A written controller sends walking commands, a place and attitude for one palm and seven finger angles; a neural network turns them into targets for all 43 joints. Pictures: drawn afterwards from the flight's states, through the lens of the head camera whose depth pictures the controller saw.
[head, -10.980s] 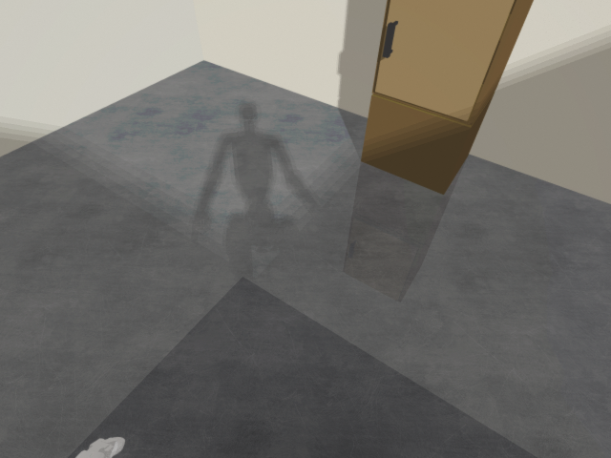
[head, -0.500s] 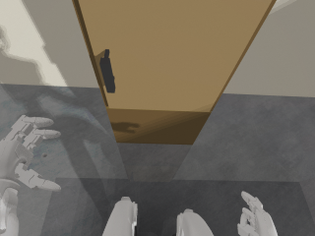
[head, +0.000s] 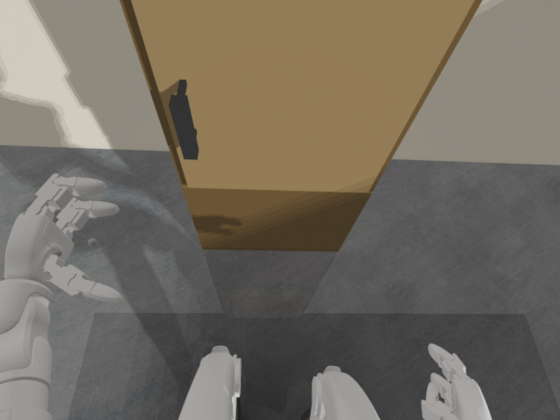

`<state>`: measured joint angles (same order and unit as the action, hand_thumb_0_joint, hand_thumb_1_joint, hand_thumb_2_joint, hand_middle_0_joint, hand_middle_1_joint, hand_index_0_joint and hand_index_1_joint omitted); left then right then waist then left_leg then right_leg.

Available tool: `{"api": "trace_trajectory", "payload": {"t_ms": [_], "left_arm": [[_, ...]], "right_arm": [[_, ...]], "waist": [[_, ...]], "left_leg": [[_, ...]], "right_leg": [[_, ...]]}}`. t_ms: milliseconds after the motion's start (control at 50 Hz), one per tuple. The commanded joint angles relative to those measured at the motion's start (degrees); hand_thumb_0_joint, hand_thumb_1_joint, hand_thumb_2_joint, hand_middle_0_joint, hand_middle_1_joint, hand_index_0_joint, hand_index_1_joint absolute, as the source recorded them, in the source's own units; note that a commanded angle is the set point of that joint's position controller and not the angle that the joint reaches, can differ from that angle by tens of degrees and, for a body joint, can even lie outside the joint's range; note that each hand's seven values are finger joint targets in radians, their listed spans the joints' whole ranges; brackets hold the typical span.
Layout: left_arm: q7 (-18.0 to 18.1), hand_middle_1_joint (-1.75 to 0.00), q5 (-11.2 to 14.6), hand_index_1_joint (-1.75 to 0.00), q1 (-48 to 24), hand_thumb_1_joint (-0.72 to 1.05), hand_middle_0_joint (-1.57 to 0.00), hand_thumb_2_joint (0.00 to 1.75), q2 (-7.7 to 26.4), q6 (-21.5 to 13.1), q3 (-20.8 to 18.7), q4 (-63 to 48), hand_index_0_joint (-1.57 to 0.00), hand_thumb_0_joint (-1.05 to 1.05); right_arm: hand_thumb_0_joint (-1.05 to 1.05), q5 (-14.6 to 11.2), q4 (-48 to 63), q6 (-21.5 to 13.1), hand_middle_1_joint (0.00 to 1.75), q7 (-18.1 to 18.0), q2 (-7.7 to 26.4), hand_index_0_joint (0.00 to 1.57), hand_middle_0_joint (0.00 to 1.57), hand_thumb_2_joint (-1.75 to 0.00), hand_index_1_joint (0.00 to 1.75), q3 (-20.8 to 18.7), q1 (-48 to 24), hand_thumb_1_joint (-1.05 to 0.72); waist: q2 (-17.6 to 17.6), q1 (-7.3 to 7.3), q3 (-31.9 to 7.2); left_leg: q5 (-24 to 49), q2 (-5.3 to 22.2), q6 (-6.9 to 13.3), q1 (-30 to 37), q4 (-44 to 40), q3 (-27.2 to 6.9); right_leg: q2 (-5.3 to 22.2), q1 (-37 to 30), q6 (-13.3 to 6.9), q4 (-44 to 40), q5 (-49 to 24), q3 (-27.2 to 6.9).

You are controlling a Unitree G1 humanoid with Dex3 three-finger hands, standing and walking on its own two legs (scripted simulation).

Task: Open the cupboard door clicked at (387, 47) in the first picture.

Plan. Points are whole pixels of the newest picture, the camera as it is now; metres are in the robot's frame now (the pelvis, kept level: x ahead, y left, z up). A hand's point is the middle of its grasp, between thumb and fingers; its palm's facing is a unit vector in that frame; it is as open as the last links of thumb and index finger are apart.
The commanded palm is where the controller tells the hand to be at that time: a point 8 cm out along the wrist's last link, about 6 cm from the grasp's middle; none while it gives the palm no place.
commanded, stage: move the hooked fingers beside the handle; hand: left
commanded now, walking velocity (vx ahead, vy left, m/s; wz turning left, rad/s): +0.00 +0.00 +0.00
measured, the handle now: (187, 120) +0.56 +0.19 +0.02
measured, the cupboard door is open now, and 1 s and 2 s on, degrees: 0 0 0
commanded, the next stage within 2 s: none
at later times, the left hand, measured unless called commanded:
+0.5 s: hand (113, 197) +0.40 +0.26 +0.03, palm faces +0.05 -1.00 -0.04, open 14.0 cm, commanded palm +0.38 +0.30 +0.03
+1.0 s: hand (134, 167) +0.46 +0.25 +0.02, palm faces +0.06 -1.00 -0.03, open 14.0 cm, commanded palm +0.45 +0.28 +0.02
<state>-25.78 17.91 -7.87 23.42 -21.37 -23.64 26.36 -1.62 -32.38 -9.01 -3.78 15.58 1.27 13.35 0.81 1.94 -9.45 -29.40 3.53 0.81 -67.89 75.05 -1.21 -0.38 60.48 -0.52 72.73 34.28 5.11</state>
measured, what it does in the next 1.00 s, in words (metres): stands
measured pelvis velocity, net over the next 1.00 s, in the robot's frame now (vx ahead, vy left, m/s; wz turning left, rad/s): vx -0.01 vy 0.00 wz -0.03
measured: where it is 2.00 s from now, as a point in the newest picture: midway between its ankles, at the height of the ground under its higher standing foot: outside the picture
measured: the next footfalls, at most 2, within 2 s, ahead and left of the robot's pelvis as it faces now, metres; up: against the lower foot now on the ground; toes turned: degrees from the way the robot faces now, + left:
none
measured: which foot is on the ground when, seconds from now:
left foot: down 0.00-1.00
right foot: down 0.00-1.00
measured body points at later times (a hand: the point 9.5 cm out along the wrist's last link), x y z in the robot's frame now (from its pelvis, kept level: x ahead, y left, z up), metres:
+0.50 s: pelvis +0.00 +0.00 -0.01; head +0.13 +0.03 +0.43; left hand +0.39 +0.32 +0.04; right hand +0.10 -0.27 -0.11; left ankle +0.05 +0.11 -0.62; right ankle +0.01 -0.12 -0.62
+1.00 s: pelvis -0.01 +0.00 -0.02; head +0.14 +0.03 +0.40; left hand +0.45 +0.30 +0.03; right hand +0.06 -0.27 -0.13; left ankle +0.05 +0.11 -0.62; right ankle +0.01 -0.12 -0.62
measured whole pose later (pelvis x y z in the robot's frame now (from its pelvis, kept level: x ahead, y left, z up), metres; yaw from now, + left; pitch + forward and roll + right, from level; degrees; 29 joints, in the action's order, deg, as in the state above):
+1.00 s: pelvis -0.01 +0.00 -0.02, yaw -2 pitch +27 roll -4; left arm -21.1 8.9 -39.8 31.0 -25.8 -27.5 58.2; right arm -0.1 -35.9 0.1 -2.0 15.9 1.9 16.6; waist 1.1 6.7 -9.1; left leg -29.9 4.4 1.0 -76.4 79.1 -0.8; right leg -1.1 69.5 -0.5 77.0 34.5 4.4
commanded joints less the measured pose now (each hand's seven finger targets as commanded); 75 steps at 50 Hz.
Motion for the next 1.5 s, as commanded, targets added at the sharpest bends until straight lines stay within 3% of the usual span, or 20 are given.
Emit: {"api": "trace_trajectory", "payload": {"t_ms": [0,160,320,400,540,660,760,840,920,940,960,1000,1100,1160,1200,1240,1300,1400,1440,1480], "left_arm": [[2.0,-1.2,0.7,-1.2,-11.8,-0.5,-0.3,0.3,14.4,-3.6,-5.4,-9.4,-0.3,0.0],[2.5,-1.2,-1.0,-1.2,-19.0,-0.5,-0.3,0.3,13.9,-4.6,-3.7,-2.9,-0.3,0.0],[3.0,-1.2,-2.7,-1.2,-28.9,-0.5,-0.3,0.3,18.5,-7.2,-6.4,1.4,-0.3,0.0],[2.8,-1.2,-3.1,-1.2,-30.0,-0.5,-0.3,0.3,17.6,-7.3,-5.1,2.5,-0.3,0.0],[3.0,-1.2,-4.2,-1.2,-33.7,-0.5,-0.3,0.3,17.7,-5.8,-4.9,9.4,-0.3,0.0],[4.4,-1.2,-5.7,-1.2,-41.5,-0.5,-0.3,0.3,19.9,-8.0,-6.0,13.0,-0.3,0.0],[4.3,-1.2,-6.7,-1.2,-45.0,-0.5,-0.3,0.3,20.1,-9.5,-5.0,13.2,-0.3,0.0],[4.2,-1.2,-7.2,-1.2,-47.5,-0.5,-0.3,0.3,22.8,-8.2,-6.6,18.8,-0.3,0.0],[4.7,-1.2,-8.2,-1.2,-51.9,-0.5,-0.3,0.3,23.0,-8.4,-5.7,19.8,-0.3,0.0],[4.9,-1.2,-8.1,-1.2,-53.4,-0.5,-0.3,0.3,22.1,-8.4,-4.9,20.2,-0.3,0.0],[5.3,-1.2,-8.2,-1.2,-54.7,-0.5,-0.3,0.3,24.7,-8.9,-6.7,20.0,-0.3,0.0],[5.6,-1.2,-8.6,-1.2,-57.1,-0.5,-0.3,0.3,24.4,-9.5,-6.0,19.4,-0.3,0.0],[6.0,-1.2,-10.0,-1.2,-59.8,-0.5,-0.3,0.3,25.9,-8.1,-5.8,24.7,-0.3,0.0],[6.2,-1.2,-10.8,-1.2,-59.3,-0.5,-0.3,0.3,28.8,-7.5,-7.4,25.4,-0.3,0.0],[6.4,-1.2,-10.9,-1.2,-61.7,-0.5,-0.3,0.3,27.9,-7.3,-6.5,25.9,-0.3,0.0],[6.8,-1.2,-11.3,-1.2,-64.4,-0.5,-0.3,0.3,30.1,-7.0,-7.3,26.6,-0.3,0.0],[6.8,-1.2,-11.3,-1.2,-61.5,-0.5,-0.3,0.3,30.1,-7.1,-8.1,25.8,-0.3,0.0],[6.6,-1.2,-11.1,-1.2,-59.6,-0.5,-0.3,0.3,30.1,-6.7,-8.6,23.5,-0.3,0.0],[6.7,-1.2,-11.0,-1.2,-59.8,-0.5,-0.3,0.3,30.9,-6.5,-9.3,23.0,-0.3,0.0],[6.8,-1.2,-10.9,-1.2,-60.5,-0.5,-0.3,0.3,28.6,-6.3,-7.6,22.3,-0.3,0.0]], "right_arm": [[0.0,-0.3,6.3,-1.3,0.3,-0.3,9.5,0.2,0.2,-0.9,0.3,-4.3,2.9,-0.9],[0.0,-0.2,4.4,0.3,0.3,-0.1,10.0,0.2,0.2,-0.9,0.3,-4.5,4.4,-0.9],[0.0,0.3,2.6,1.5,0.3,-0.3,10.2,0.2,0.2,-0.9,0.3,-4.4,6.0,-0.9],[0.0,0.5,2.6,2.3,0.3,0.2,10.2,0.2,0.2,-0.9,0.3,-4.5,6.7,-0.9],[0.0,0.4,2.0,4.3,0.3,0.8,10.6,0.2,0.2,-0.9,0.3,-4.5,7.9,-0.9],[0.0,0.9,0.9,5.5,0.3,0.8,10.7,0.2,0.2,-0.9,0.3,-4.4,8.8,-0.9],[0.0,1.3,0.4,6.5,0.3,1.2,10.6,0.2,0.2,-0.9,0.3,-4.4,9.2,-0.9],[0.0,1.2,0.0,7.6,0.3,1.2,11.1,0.2,0.2,-0.9,0.3,-4.0,10.0,-0.9],[0.0,1.4,-0.1,8.3,0.3,1.2,11.2,0.2,0.2,-0.9,0.3,-3.8,10.6,-0.9],[0.0,1.5,-0.2,8.4,0.3,1.3,11.2,0.2,0.2,-0.9,0.3,-3.8,10.7,-0.9],[0.0,1.7,-0.4,8.5,0.3,1.2,11.4,0.2,0.2,-0.9,0.3,-3.8,10.9,-0.9],[0.0,1.9,-0.6,8.8,0.3,1.2,11.4,0.2,0.2,-0.9,0.3,-3.7,11.3,-0.9],[0.0,2.0,-0.8,9.8,0.3,1.4,11.6,0.2,0.2,-0.9,0.3,-3.1,12.4,-0.9],[0.0,2.2,-0.3,10.6,0.3,1.6,12.0,0.2,0.2,-0.9,0.3,-3.0,12.7,-0.9],[0.0,2.3,-0.4,10.8,0.3,1.7,11.8,0.2,0.2,-0.9,0.3,-2.8,13.1,-0.9],[0.0,2.4,-0.5,11.2,0.3,1.7,12.1,0.2,0.2,-0.9,0.3,-2.5,13.4,-0.9],[0.0,2.5,0.1,11.6,0.3,2.0,12.0,0.2,0.2,-0.9,0.3,-2.7,14.0,-0.9],[0.0,2.4,0.4,12.5,0.3,2.4,12.0,0.2,0.2,-0.9,0.3,-2.9,14.3,-0.9],[0.0,2.3,0.3,12.8,0.3,2.3,12.1,0.2,0.2,-0.9,0.3,-2.9,14.1,-0.9],[0.0,2.1,0.1,12.9,0.3,2.4,11.7,0.2,0.2,-0.9,0.3,-3.0,14.1,-0.9]], "waist": [[6.2,-0.44,-20.9],[4.2,1.63,-19.4],[6.7,1.53,-23.6],[8.7,1.38,-25.9],[6.6,2.23,-24.9],[5.4,3.61,-24.7],[9.4,3.6,-28.1],[7.2,4.39,-25.6],[9.0,4.91,-26.9],[8.1,5.74,-26.6],[8.4,5.42,-27.1],[9.8,5.88,-29.0],[8.7,7.06,-27.6],[10.7,6.09,-29.6],[10.4,7.26,-29.0],[10.1,7.83,-28.7],[11.1,6.56,-31.8],[11.5,5.96,-33.2],[11.3,5.97,-33.0],[10.9,6.64,-31.5]], "left_leg": [[14.8,-1.7,0.7,23.3,-11.1,-2.2],[12.9,-1.4,0.8,21.7,-10.6,-2.1],[15.0,-1.3,0.7,22.8,-9.1,-2.1],[17.9,-1.2,0.5,25.7,-8.7,-2.6],[18.6,-1.0,0.6,24.3,-8.1,-2.6],[17.4,-1.0,0.9,22.1,-6.4,-2.5],[19.8,-0.8,0.6,25.4,-6.0,-3.0],[17.3,-0.8,1.0,21.4,-5.2,-3.0],[17.4,-0.6,0.9,22.8,-4.9,-3.7],[16.3,-0.7,1.1,22.0,-4.5,-3.5],[16.5,-0.6,1.1,21.3,-4.0,-3.4],[17.9,-0.7,1.1,22.4,-3.5,-3.7],[16.4,-0.6,1.4,19.0,-2.4,-3.8],[17.8,-0.5,1.2,19.6,-2.2,-3.6],[18.0,-0.4,1.5,19.0,-1.3,-3.8],[17.3,-0.2,1.6,17.5,-0.8,-3.9],[19.5,-0.3,1.4,19.1,-1.0,-3.9],[20.5,-0.1,1.4,20.6,-1.5,-4.1],[20.3,0.0,1.3,20.6,-1.8,-4.1],[19.4,0.0,1.3,20.6,-2.2,-4.1]], "right_leg": [[-1.5,-4.2,-1.1,-10.4,-13.1,-2.1],[-1.5,-2.0,-0.7,-10.6,-12.1,-2.2],[-1.5,-1.4,-0.9,-9.2,-13.1,-2.7],[-1.6,-0.6,-1.2,-8.6,-14.6,-2.4],[-1.6,0.4,-0.9,-8.5,-15.8,-2.2],[-1.8,1.7,-0.7,-7.6,-15.1,-2.5],[-1.8,3.2,-1.0,-6.8,-15.9,-2.5],[-1.9,3.6,-0.8,-6.6,-14.8,-2.5],[-2.0,6.0,-1.0,-6.0,-14.0,-2.3],[-2.0,6.1,-0.8,-6.3,-13.5,-2.5],[-2.0,5.5,-0.8,-6.0,-13.8,-2.7],[-2.0,6.3,-1.0,-5.3,-14.3,-2.7],[-2.2,6.8,-0.9,-4.9,-13.5,-2.5],[-2.2,6.7,-1.0,-4.5,-14.3,-2.6],[-2.3,7.8,-0.9,-4.1,-14.5,-2.6],[-2.3,8.1,-0.7,-3.9,-14.0,-2.6],[-2.4,6.7,-1.0,-3.5,-15.6,-2.6],[-2.4,6.3,-0.9,-3.6,-16.2,-2.5],[-2.4,5.8,-0.7,-4.0,-16.2,-2.5],[-2.5,6.2,-0.7,-4.6,-15.6,-2.3]]}}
